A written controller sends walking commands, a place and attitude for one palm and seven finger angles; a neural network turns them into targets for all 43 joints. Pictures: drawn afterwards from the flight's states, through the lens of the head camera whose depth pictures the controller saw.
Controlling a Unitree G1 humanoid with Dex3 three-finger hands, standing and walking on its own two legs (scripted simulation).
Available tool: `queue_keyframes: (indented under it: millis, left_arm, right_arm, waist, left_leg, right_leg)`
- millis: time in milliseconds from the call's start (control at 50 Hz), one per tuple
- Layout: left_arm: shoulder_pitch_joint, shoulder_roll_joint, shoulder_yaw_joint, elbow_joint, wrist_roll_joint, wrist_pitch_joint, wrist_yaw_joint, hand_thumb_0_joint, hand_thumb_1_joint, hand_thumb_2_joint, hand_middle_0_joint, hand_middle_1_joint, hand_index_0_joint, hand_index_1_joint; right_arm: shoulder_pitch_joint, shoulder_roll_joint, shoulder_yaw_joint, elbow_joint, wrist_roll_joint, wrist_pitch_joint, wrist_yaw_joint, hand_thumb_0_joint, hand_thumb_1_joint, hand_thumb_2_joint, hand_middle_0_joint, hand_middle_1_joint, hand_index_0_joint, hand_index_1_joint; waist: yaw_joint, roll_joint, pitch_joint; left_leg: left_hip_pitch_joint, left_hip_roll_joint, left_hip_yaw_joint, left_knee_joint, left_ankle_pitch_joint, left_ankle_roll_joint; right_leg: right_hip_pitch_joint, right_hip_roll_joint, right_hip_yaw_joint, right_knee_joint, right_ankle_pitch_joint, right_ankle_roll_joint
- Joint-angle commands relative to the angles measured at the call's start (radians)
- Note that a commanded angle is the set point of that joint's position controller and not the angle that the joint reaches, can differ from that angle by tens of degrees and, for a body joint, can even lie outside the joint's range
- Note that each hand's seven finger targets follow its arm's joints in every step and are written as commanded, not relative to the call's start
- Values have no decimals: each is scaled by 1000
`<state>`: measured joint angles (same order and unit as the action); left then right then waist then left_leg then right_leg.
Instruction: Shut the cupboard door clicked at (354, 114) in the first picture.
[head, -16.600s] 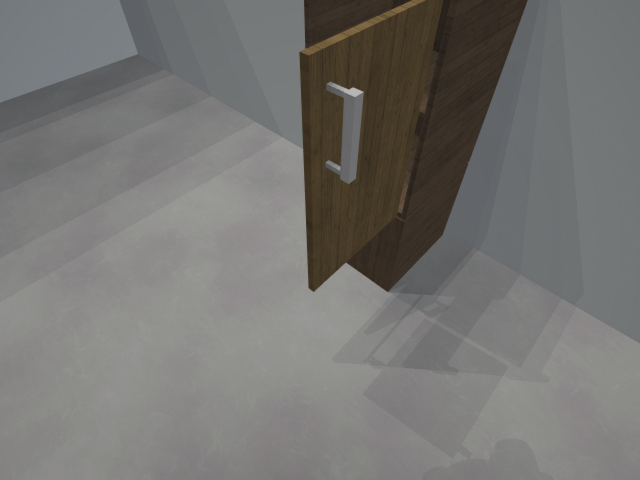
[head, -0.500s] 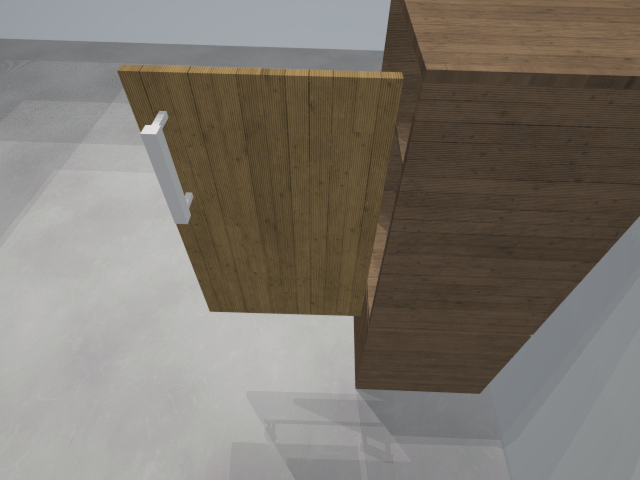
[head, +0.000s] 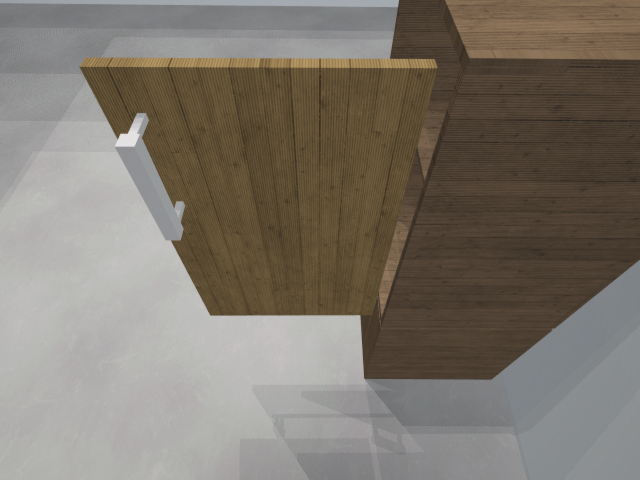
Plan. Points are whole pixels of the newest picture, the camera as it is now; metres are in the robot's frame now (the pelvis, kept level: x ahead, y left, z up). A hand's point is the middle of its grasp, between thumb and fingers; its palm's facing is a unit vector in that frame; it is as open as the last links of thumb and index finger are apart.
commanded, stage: come to a stop and stand still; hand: left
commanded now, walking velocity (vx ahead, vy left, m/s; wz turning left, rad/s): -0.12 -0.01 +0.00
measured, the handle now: (158, 182) +0.44 +0.23 +0.11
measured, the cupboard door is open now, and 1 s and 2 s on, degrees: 91 91 91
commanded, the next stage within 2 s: look again from close up in 0.74 s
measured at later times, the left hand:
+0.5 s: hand out of the picture +0.01 +0.18 -0.16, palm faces +0.00 -0.97 -0.25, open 7.3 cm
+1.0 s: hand out of the picture -0.04 +0.16 -0.16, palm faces -0.01 -0.98 -0.21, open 7.3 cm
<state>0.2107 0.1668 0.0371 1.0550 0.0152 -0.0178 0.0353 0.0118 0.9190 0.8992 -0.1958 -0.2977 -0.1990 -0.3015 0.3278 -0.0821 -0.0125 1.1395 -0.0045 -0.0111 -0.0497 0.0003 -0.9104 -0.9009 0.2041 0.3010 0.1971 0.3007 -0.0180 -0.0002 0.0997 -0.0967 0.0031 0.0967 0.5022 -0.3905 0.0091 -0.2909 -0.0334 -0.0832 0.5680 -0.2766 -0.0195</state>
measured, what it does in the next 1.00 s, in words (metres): stands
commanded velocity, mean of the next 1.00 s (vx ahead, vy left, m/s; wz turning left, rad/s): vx -0.01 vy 0.00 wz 0.00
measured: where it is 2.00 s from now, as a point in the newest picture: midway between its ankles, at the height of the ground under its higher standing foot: outside the picture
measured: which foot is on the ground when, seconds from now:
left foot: down 0.00-1.00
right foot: down 0.00-1.00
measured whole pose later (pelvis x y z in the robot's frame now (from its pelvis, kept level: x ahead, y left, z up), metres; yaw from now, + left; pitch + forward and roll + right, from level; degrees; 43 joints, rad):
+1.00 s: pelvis -0.04 -0.01 +0.01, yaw -1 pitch +0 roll +1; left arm 0.27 0.15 -0.01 1.12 0.01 -0.01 0.03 0.02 0.92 0.90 -0.20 -0.30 -0.20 -0.30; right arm 0.41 -0.14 0.02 1.14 -0.02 -0.01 -0.02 0.00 -0.91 -0.90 0.20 0.30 0.19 0.30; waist -0.02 0.02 0.04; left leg -0.10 0.01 0.10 0.42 -0.31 0.00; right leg -0.30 -0.01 -0.07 0.48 -0.18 -0.04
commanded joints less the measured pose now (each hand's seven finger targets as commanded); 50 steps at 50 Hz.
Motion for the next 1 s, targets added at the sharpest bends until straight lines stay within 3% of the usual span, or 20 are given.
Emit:
queue_keyframes:
  millis: [0,60,100,140,180,200,220,240,260,280,300,320,360,440,480,560,600,740,860,980]
  left_arm:
    - [110,92,14,-16,-4,10,13,0,900,900,-200,-300,-200,-300]
    - [75,82,16,-40,-2,16,14,0,900,900,-200,-300,-200,-300]
    - [64,80,19,-47,0,16,15,0,900,900,-200,-300,-200,-300]
    - [61,83,19,-50,3,16,14,0,900,900,-200,-300,-200,-300]
    - [57,83,13,-46,3,15,13,0,900,900,-200,-300,-200,-300]
    - [149,138,22,-18,-5,8,40,0,900,900,-200,-300,-200,-300]
    - [120,161,27,-75,0,3,34,0,900,900,-200,-300,-200,-300]
    - [98,152,25,-74,2,-1,29,0,900,900,-200,-300,-200,-300]
    - [65,144,16,-82,5,-2,28,0,900,900,-200,-300,-200,-300]
    - [24,130,8,-94,2,-1,24,0,900,900,-200,-300,-200,-300]
    - [6,120,0,-102,-1,3,18,0,900,900,-200,-300,-200,-300]
    - [4,101,-5,-104,-2,4,12,0,900,900,-200,-300,-200,-300]
    - [11,104,-10,-94,0,5,4,0,900,900,-200,-300,-200,-300]
    - [34,121,-14,-79,-1,5,-5,0,900,900,-200,-300,-200,-300]
    - [33,127,-11,-80,-2,7,-6,0,900,900,-200,-300,-200,-300]
    - [54,135,-10,-74,-3,5,-7,0,900,900,-200,-300,-200,-300]
    - [60,134,-10,-65,-4,6,-7,0,900,900,-200,-300,-200,-300]
    - [84,121,-16,-24,-8,-4,-7,0,900,900,-200,-300,-200,-300]
    - [101,97,-25,13,-13,-11,-4,0,900,900,-200,-300,-200,-300]
    - [104,79,-32,42,-13,-16,0,0,900,900,-200,-300,-200,-300]
  right_arm:
    - [105,-103,-36,-21,0,-6,-11,0,-900,-900,200,300,200,300]
    - [73,-118,-39,-34,-8,-4,-11,0,-900,-900,200,300,200,300]
    - [56,-125,-41,-44,-11,-4,-12,0,-900,-900,200,300,200,300]
    - [38,-130,-43,-49,-11,-2,-11,0,-900,-900,200,300,200,300]
    - [25,-120,-39,-52,-11,-1,-7,0,-900,-900,200,300,200,300]
    - [-62,-231,-62,-136,12,-8,7,0,-900,-900,200,300,200,300]
    - [-34,-167,-57,-182,3,-5,13,0,-900,-900,200,300,200,300]
    - [-30,-131,-47,-173,6,-3,10,0,-900,-900,200,300,200,300]
    - [2,-112,-41,-167,7,3,13,0,-900,-900,200,300,200,300]
    - [19,-98,-32,-170,-3,4,20,0,-900,-900,200,300,200,300]
    - [23,-122,-30,-170,-10,1,23,0,-900,-900,200,300,200,300]
    - [18,-150,-27,-177,-17,-2,23,0,-900,-900,200,300,200,300]
    - [-20,-175,-23,-197,-16,-6,22,0,-900,-900,200,300,200,300]
    - [3,-198,-14,-203,-18,-3,30,0,-900,-900,200,300,200,300]
    - [36,-188,-10,-189,-21,-1,31,0,-900,-900,200,300,200,300]
    - [58,-197,-2,-170,-22,-1,36,0,-900,-900,200,300,200,300]
    - [66,-190,2,-154,-22,-2,36,0,-900,-900,200,300,200,300]
    - [122,-165,13,-94,-18,-7,35,0,-900,-900,200,300,200,300]
    - [145,-145,22,-49,-14,-16,28,0,-900,-900,200,300,200,300]
    - [149,-130,25,-21,-9,-25,19,0,-900,-900,200,300,200,300]
  waist:
    - [18,-47,-127]
    - [23,13,-119]
    - [22,34,-121]
    - [25,33,-139]
    - [23,3,-138]
    - [46,36,-253]
    - [27,-22,-278]
    - [16,-48,-250]
    - [-11,-56,-232]
    - [-23,63,-195]
    - [-24,98,-109]
    - [-14,113,-53]
    - [7,98,8]
    - [5,-52,30]
    - [-4,-37,34]
    - [0,-47,1]
    - [4,-3,-9]
    - [6,-51,-11]
    - [10,-5,-13]
    - [13,25,-35]
  left_leg:
    - [-49,102,-64,-42,575,-5]
    - [-18,139,-82,-60,708,14]
    - [2,144,-81,-54,763,18]
    - [1,138,-73,-44,710,19]
    - [-17,125,-71,-67,551,14]
    - [-33,166,-27,117,612,-6]
    - [-140,78,-45,134,272,-5]
    - [-162,52,-43,91,46,-10]
    - [-124,53,-46,17,21,-6]
    - [-50,49,-33,-69,104,-5]
    - [-66,90,-82,-82,162,10]
    - [-123,128,-124,-110,194,29]
    - [-164,136,-129,-150,192,40]
    - [-175,90,-106,-171,-6,38]
    - [-144,82,-98,-183,-15,40]
    - [-152,73,-90,-181,-28,39]
    - [-166,77,-95,-198,-48,38]
    - [-172,70,-87,-174,0,33]
    - [-168,87,-93,-188,56,28]
    - [-148,106,-95,-201,154,24]
  right_leg:
    - [160,-140,98,31,758,-75]
    - [113,-92,86,32,562,-36]
    - [101,-83,87,34,539,-34]
    - [116,-89,95,19,539,-35]
    - [135,-96,117,-25,524,-43]
    - [183,-129,111,-19,707,-24]
    - [244,-193,229,-20,742,-83]
    - [240,-247,280,-41,781,-132]
    - [178,-227,240,-69,619,-134]
    - [100,-180,201,-73,439,-120]
    - [15,-122,160,-77,237,-79]
    - [-1,-71,139,-89,138,-55]
    - [23,-52,122,-109,107,-44]
    - [8,-64,186,-214,-105,-43]
    - [-30,-64,195,-238,-166,-44]
    - [-8,-69,205,-247,-191,-35]
    - [10,-64,197,-239,-181,-33]
    - [26,-86,210,-248,-180,-43]
    - [65,-85,190,-215,-57,-50]
    - [133,-82,156,-164,165,-50]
